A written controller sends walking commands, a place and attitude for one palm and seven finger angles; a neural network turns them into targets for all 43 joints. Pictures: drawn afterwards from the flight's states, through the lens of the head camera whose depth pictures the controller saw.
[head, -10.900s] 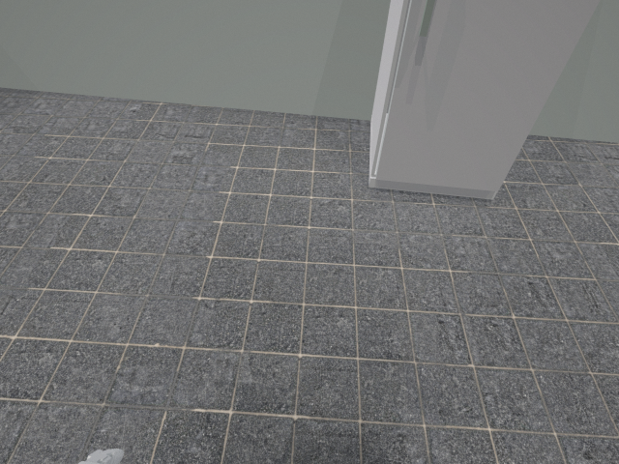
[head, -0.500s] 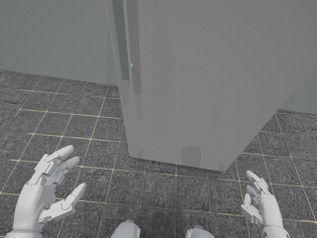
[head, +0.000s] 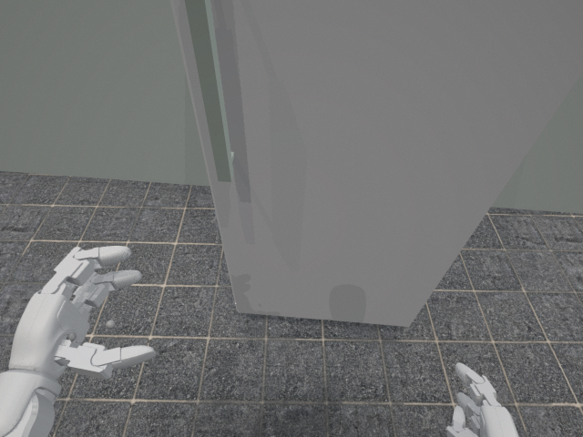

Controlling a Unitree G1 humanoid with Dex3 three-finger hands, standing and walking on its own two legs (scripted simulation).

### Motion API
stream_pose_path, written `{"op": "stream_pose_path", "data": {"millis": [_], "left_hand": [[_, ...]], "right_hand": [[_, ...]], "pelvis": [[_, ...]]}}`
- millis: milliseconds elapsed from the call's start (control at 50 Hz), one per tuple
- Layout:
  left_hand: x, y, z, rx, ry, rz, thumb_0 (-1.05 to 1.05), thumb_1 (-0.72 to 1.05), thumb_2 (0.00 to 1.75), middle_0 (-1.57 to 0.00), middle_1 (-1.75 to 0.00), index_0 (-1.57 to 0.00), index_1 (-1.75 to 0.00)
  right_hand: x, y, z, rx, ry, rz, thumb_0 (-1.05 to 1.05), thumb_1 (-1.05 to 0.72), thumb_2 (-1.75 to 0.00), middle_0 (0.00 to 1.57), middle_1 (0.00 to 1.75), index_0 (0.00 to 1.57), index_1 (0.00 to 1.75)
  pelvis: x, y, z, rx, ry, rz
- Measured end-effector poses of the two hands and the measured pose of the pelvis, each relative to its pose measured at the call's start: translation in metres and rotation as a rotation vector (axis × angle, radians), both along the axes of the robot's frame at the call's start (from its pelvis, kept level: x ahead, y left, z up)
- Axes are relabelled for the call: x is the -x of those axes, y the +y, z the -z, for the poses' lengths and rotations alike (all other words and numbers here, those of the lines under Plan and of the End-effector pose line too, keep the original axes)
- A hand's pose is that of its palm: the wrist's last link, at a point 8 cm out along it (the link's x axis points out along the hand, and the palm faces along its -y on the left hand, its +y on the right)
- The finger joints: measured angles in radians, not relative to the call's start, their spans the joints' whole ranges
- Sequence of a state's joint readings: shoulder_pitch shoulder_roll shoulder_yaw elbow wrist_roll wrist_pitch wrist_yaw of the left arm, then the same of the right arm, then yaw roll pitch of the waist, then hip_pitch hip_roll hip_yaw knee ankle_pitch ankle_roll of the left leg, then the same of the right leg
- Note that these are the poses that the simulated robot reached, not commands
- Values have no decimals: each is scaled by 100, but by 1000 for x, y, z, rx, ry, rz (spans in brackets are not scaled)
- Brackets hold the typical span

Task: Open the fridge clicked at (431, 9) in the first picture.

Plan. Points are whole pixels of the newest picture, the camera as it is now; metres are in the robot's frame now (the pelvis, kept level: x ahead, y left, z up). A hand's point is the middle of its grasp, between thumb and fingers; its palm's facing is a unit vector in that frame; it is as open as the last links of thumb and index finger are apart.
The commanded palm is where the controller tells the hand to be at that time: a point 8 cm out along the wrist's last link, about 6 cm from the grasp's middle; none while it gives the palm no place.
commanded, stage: raise the hand to about handle height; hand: left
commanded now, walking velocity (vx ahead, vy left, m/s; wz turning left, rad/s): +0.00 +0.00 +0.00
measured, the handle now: (211, 56) +0.55 +0.16 +0.24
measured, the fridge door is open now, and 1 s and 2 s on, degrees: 0 0 0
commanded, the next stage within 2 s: move the hooked fingers beside the handle in 1.06 s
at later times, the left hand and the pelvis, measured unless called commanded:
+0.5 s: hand (74, 246) +0.28 +0.27 +0.16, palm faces +0.07 -1.00 -0.06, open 13.9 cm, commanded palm +0.25 +0.31 +0.17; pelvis +0.01 -0.01 +0.02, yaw +0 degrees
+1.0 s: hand (84, 234) +0.29 +0.26 +0.16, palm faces +0.07 -1.00 -0.04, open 13.9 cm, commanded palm +0.26 +0.30 +0.17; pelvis +0.01 -0.02 +0.03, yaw -1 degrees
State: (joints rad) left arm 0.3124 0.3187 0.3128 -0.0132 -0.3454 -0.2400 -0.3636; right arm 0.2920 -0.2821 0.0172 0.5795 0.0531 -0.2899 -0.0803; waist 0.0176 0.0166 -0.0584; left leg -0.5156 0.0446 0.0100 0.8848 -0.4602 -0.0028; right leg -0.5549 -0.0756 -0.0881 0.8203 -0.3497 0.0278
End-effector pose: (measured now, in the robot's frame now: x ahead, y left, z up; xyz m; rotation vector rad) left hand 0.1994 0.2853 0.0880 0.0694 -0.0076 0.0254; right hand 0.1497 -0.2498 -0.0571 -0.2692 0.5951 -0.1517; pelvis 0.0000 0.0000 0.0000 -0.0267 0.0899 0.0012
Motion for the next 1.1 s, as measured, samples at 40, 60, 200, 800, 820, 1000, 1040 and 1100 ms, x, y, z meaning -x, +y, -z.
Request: {"op": "stream_pose_path", "data": {"millis": [40, 60, 200, 800, 820, 1000, 1040, 1100], "left_hand": [[-5, 3, -7, -1, -13, -2, 0, -16, 44, -27, -98, -28, -99], [-7, 4, -10, -1, -19, -5, 0, -18, 43, -28, -100, -28, -100], [-23, 16, -31, 4, -23, -25, 0, -35, 36, -29, -110, -30, -110], [-69, 26, -76, 30, -8, -17, -1, -50, 30, -30, -120, -30, -120], [-68, 25, -76, 31, -12, -20, -1, -50, 30, -30, -120, -30, -120], [-64, 26, -77, 28, -24, -42, -1, -50, 30, -30, -120, -31, -120], [-64, 26, -78, 30, -21, -38, -1, -50, 30, -30, -120, -31, -120], [-63, 26, -78, 32, -20, -33, -1, -50, 30, -30, -120, -31, -120]], "right_hand": [[-7, 1, -7, 3, -25, -6, 1, -90, -89, 20, 30, 20, 30], [-10, 2, -10, 1, -37, -9, 1, -90, -89, 20, 30, 20, 30], [-30, 17, -22, -34, -87, -48, 1, -90, -89, 20, 30, 20, 30], [-14, -7, -21, -41, -5, 6, 1, -90, -89, 20, 30, 20, 30], [-14, -7, -22, -40, -5, 7, 1, -90, -89, 20, 30, 20, 30], [-17, -2, -23, -46, -14, 0, 1, -90, -89, 20, 30, 20, 30], [-19, -1, -23, -49, -17, -4, 1, -90, -89, 20, 30, 20, 30], [-20, 1, -23, -54, -22, -7, 1, -90, -89, 20, 30, 20, 30]], "pelvis": [[-1, 0, -3, 0, -10, 0], [-2, 0, -4, 0, -15, -1], [-7, -2, -13, -2, -43, -1], [-13, -14, -30, -19, -92, 15], [-13, -15, -31, -20, -93, 16], [-12, -16, -32, -20, -103, 12], [-12, -16, -32, -20, -104, 12], [-11, -16, -32, -20, -104, 12]]}}
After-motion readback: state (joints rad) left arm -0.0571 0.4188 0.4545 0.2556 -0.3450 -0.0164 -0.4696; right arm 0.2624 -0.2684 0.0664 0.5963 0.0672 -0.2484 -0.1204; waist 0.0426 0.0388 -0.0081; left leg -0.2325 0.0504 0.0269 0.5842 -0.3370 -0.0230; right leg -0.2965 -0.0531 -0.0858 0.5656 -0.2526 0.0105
